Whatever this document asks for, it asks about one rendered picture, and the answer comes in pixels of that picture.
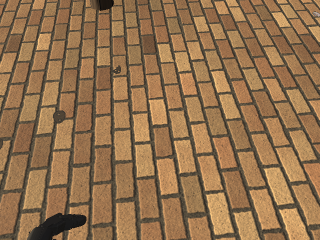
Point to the left robot hand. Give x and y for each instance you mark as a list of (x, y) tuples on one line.
[(56, 224)]

